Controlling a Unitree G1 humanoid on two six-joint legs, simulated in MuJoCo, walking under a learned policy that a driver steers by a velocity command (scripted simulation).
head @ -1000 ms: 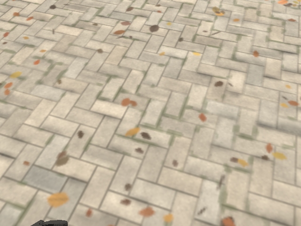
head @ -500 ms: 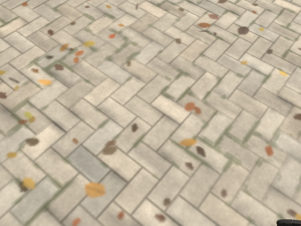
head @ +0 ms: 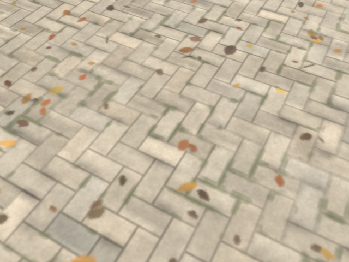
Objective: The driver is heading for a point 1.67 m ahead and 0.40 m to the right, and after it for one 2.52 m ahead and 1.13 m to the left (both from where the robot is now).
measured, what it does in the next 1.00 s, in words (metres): steps on the spot, turning right: right foot, then left foot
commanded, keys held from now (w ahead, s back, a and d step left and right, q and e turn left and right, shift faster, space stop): e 0.58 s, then no key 0.42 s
